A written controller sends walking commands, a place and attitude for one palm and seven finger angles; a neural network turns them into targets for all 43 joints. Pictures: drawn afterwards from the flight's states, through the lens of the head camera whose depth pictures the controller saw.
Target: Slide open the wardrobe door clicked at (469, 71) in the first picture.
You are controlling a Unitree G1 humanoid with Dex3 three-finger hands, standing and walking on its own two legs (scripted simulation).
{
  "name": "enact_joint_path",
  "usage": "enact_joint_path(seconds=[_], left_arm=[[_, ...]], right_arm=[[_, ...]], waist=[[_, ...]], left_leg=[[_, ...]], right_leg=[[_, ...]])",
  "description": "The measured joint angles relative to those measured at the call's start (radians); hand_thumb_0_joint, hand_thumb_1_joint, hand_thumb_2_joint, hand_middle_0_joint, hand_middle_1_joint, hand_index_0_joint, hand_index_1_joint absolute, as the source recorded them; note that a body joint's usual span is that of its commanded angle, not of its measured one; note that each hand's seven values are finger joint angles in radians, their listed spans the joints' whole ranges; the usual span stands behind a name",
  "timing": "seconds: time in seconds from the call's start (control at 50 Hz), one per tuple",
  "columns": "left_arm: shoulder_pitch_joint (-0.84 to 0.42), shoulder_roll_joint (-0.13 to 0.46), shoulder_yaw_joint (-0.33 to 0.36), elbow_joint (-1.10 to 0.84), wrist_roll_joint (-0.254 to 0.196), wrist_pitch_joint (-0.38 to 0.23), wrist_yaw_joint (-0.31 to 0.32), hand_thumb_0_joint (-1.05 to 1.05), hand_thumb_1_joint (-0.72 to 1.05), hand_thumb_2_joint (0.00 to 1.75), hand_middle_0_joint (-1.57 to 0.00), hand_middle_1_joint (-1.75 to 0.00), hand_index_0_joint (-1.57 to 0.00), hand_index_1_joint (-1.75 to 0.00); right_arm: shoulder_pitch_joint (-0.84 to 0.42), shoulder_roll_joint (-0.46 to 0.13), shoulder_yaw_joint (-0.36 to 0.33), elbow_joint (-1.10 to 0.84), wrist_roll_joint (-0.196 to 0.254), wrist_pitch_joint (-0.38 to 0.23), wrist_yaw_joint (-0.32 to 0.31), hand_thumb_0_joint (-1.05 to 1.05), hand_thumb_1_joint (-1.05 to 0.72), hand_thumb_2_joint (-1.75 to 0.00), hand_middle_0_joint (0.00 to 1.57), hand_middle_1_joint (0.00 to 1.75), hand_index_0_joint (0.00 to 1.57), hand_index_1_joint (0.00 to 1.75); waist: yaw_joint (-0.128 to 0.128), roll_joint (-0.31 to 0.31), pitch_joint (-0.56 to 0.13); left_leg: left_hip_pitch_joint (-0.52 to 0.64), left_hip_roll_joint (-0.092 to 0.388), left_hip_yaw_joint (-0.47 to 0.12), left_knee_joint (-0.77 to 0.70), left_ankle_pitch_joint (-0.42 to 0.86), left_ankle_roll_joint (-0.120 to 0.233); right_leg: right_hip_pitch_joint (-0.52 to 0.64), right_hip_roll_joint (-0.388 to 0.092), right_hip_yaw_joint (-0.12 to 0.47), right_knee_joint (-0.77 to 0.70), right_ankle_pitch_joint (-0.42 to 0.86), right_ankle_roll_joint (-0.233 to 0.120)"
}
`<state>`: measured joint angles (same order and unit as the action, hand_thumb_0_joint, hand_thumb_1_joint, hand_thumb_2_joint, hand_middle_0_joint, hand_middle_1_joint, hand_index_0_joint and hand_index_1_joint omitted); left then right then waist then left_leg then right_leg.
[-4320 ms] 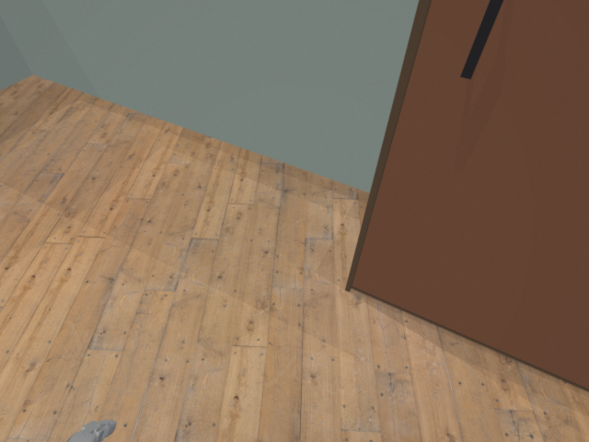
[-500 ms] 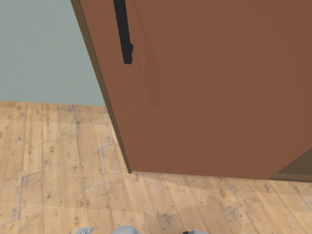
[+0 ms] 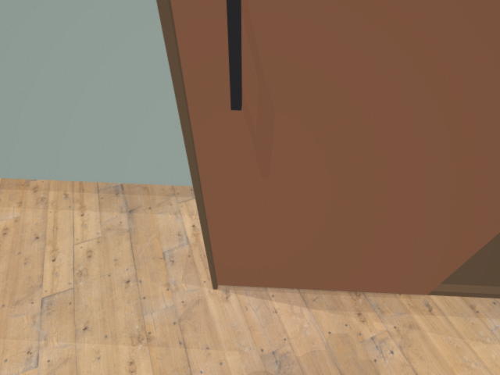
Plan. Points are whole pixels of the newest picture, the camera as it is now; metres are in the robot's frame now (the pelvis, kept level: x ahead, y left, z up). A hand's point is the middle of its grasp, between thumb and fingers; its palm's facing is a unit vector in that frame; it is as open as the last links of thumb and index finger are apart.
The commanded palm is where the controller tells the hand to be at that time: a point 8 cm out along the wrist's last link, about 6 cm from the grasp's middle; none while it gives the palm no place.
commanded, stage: come to a stop and stand still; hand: left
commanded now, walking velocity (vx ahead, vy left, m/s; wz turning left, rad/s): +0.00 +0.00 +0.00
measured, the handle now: (236, 46) +0.53 +0.06 +0.26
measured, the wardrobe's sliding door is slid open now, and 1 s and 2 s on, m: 0.00 0.00 0.00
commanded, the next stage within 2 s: look again from close up in 0.80 s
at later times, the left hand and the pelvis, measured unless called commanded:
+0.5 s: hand out of the picture -0.04 +0.14 -0.18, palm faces +0.03 -0.99 -0.15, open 7.4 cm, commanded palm none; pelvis -0.02 -0.01 +0.00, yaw +0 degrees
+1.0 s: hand out of the picture -0.01 +0.14 -0.18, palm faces +0.00 -0.99 -0.17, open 7.4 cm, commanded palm none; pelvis +0.00 -0.01 +0.00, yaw +0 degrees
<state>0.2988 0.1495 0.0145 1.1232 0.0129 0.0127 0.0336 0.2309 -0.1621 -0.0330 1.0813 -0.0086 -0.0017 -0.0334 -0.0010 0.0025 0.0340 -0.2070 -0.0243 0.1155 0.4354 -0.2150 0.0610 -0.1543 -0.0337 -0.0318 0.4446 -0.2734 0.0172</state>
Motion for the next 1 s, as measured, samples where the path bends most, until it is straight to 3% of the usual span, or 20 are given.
enact_joint_path(seconds=[0.2,0.56,0.9,1.0], left_arm=[[-0.002,-0.031,-0.015,0.020,0.000,-0.007,0.000,0.00,0.90,0.90,-0.20,-0.30,-0.20,-0.30],[0.031,-0.049,-0.014,0.032,-0.002,-0.021,0.005,0.00,0.91,0.90,-0.20,-0.30,-0.20,-0.30],[0.019,-0.043,-0.017,0.021,-0.002,-0.032,0.005,0.00,0.90,0.90,-0.20,-0.30,-0.20,-0.30],[0.022,-0.032,-0.030,-0.018,0.005,-0.044,0.012,0.00,0.90,0.90,-0.20,-0.30,-0.20,-0.30]], right_arm=[[0.062,0.028,0.023,0.073,-0.005,0.004,0.010,0.01,-0.92,-0.90,0.20,0.30,0.20,0.30],[0.101,0.060,0.021,0.093,-0.006,-0.004,0.005,0.01,-0.91,-0.90,0.20,0.30,0.19,0.30],[0.055,0.045,0.021,0.078,-0.005,-0.013,0.003,0.01,-0.91,-0.90,0.20,0.30,0.19,0.30],[0.065,0.015,0.026,0.008,-0.014,-0.007,0.020,0.01,-0.92,-0.90,0.20,0.30,0.19,0.30]], waist=[[-0.009,-0.008,-0.010],[-0.013,-0.010,-0.011],[-0.006,-0.015,-0.011],[-0.023,0.012,-0.011]], left_leg=[[0.022,0.000,0.001,-0.066,0.054,-0.006],[-0.001,0.020,-0.005,-0.054,0.056,-0.021],[0.015,0.028,-0.002,-0.051,0.037,-0.027],[-0.067,0.042,-0.019,0.076,-0.027,-0.022]], right_leg=[[0.004,0.004,0.001,-0.030,0.038,-0.006],[-0.012,0.023,-0.005,-0.033,0.046,-0.023],[0.009,0.031,0.000,-0.046,0.036,-0.026],[-0.040,0.039,-0.017,0.023,-0.002,-0.028]])
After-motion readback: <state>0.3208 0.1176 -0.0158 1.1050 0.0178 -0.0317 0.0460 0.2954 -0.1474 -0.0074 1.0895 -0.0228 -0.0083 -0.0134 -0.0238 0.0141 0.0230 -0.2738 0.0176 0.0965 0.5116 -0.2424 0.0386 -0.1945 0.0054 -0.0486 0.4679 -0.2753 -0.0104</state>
